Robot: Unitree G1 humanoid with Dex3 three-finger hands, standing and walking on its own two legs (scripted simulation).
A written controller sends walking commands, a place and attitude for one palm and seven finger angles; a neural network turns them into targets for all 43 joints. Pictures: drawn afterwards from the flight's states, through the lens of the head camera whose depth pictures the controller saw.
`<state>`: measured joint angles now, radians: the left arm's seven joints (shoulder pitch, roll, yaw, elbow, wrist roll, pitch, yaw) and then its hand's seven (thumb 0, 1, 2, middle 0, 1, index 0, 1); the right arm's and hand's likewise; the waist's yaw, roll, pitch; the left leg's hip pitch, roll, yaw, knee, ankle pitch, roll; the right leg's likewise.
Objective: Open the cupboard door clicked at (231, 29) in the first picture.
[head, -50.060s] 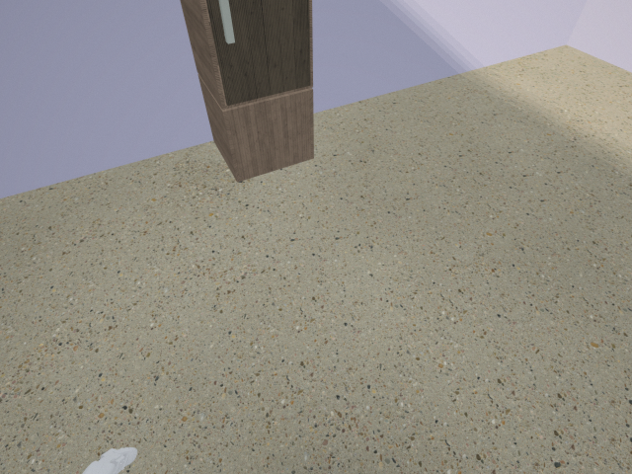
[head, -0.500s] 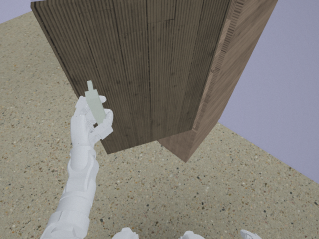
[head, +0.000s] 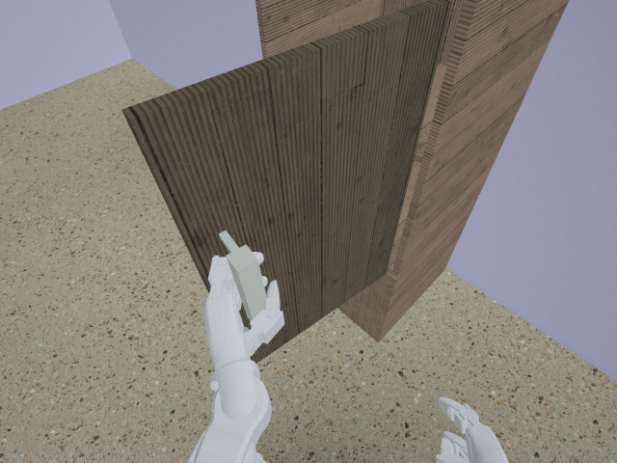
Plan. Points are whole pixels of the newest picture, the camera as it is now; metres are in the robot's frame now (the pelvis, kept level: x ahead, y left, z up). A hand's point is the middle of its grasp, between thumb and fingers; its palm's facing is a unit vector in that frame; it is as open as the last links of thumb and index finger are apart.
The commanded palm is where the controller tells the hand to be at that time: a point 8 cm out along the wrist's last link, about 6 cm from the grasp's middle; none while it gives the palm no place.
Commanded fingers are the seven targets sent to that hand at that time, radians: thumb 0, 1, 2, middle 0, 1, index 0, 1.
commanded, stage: pull the door open along its arc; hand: left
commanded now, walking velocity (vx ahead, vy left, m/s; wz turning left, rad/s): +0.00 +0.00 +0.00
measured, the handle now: (243, 280) +0.34 +0.10 +0.05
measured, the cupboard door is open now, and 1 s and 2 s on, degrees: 81 82 87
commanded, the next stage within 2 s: open thumb and fingers to let go in 0.04 s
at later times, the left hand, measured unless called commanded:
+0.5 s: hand (279, 320) +0.28 +0.05 +0.05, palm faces +0.32 -0.95 -0.03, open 9.3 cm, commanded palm +0.23 +0.09 +0.05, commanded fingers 0.00 -0.43 0.33 -0.31 -1.21 -0.31 -1.21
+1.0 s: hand (275, 325) +0.28 +0.05 +0.05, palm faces +0.27 -0.96 -0.03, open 15.4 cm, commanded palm +0.24 +0.09 +0.05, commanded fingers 0.00 -0.50 0.30 -0.15 -0.30 -0.15 -0.30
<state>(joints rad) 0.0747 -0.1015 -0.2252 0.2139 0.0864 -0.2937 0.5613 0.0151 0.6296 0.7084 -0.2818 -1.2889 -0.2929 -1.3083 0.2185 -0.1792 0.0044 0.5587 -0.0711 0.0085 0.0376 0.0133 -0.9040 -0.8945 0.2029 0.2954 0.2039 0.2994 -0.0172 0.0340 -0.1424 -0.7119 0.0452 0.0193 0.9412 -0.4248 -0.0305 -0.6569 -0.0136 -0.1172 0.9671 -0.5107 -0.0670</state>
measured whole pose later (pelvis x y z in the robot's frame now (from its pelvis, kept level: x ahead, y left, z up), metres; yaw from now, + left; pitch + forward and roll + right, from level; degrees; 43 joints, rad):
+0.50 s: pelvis +0.00 -0.02 +0.00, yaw +1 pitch +11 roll +2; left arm 0.14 -0.09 -0.24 0.14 0.07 -0.28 0.52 0.01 0.18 0.59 -0.34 -1.24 -0.36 -1.26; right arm 0.20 -0.19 0.01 0.57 -0.07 -0.03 0.02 0.02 -0.90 -0.89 0.20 0.30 0.20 0.30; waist -0.01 0.04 -0.14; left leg -0.71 0.04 0.00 0.93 -0.41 -0.05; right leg -0.66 -0.02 -0.13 0.98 -0.52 -0.09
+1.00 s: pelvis -0.01 +0.00 -0.01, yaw +1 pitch +11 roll +1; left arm 0.10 -0.08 -0.29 0.16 0.08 -0.27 0.56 -0.02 -0.50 0.30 -0.25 -0.61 -0.24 -0.63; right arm 0.20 -0.18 0.01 0.56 -0.07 -0.04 0.01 0.02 -0.90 -0.89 0.20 0.30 0.20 0.30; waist -0.01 0.05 -0.14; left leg -0.76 0.03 0.00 1.00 -0.43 -0.03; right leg -0.70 -0.02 -0.13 1.02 -0.52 -0.07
